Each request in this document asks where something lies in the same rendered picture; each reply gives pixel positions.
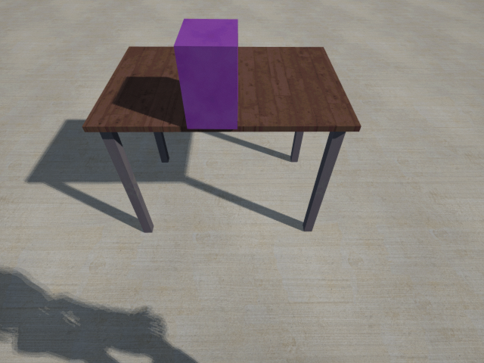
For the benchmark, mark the carton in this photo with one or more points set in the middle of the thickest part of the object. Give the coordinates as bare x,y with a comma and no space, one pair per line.
206,53

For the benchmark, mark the table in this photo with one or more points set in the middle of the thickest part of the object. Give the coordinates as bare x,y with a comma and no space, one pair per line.
280,89

